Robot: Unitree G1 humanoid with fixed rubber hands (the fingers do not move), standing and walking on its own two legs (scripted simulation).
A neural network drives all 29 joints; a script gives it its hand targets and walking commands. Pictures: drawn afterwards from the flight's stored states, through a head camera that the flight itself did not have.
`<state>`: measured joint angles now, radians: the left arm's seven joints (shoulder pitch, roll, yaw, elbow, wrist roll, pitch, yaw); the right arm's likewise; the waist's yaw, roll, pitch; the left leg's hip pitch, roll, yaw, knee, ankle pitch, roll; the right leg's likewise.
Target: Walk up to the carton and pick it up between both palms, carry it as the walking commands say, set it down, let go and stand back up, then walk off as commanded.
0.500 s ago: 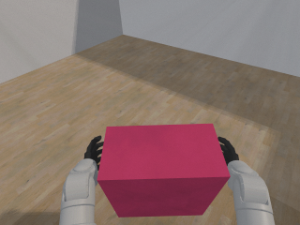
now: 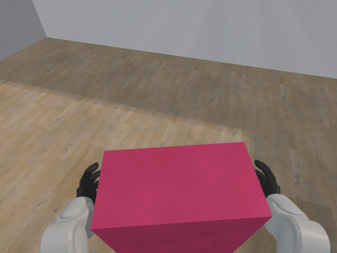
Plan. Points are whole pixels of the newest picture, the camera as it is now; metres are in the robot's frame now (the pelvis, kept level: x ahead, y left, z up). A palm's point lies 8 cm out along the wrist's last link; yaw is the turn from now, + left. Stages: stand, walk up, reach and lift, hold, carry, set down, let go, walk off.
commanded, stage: carry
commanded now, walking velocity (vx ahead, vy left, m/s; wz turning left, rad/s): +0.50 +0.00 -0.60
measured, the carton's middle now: (177, 210) +0.24 +0.01 +0.02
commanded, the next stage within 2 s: none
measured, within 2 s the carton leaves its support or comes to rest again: neither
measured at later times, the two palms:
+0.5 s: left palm (161, 109) +0.55 +0.07 +0.06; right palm (282, 129) +0.46 -0.29 +0.06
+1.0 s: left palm (199, 56) +0.88 -0.08 +0.09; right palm (290, 83) +0.66 -0.37 +0.10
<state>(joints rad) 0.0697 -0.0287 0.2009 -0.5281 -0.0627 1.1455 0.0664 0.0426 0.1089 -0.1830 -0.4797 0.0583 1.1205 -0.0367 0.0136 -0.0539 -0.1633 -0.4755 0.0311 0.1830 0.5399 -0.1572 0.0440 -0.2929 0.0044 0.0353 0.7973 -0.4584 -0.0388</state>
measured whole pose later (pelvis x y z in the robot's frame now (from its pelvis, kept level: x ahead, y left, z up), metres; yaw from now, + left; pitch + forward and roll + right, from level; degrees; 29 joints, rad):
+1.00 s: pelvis +0.58 -0.10 +0.01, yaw -37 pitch +5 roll +0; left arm 0.06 0.00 0.18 -0.48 -0.05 1.17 0.05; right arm 0.07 0.11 -0.16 -0.47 0.02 1.13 -0.03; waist 0.00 -0.04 -0.17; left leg -0.36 0.09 0.23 0.46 -0.18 0.02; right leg -0.42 0.01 -0.02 1.07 -0.38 -0.06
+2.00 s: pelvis +1.00 -0.54 +0.02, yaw -71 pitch +5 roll +0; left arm 0.05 0.00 0.18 -0.47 -0.06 1.16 0.04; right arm 0.09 0.11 -0.16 -0.49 0.01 1.13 -0.03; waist -0.01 -0.03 -0.16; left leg -0.30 0.08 0.24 0.40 -0.18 0.01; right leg -0.46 -0.01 -0.02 1.07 -0.34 -0.06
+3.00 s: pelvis +1.02 -1.16 +0.02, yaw -105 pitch +4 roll -1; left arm 0.03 -0.05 0.19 -0.48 -0.03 1.15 0.02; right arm 0.08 0.11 -0.20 -0.53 0.02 1.11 -0.02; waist -0.04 -0.01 -0.12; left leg -0.09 0.13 0.31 0.28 -0.24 -0.04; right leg -0.57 -0.06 -0.02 0.87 -0.23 -0.04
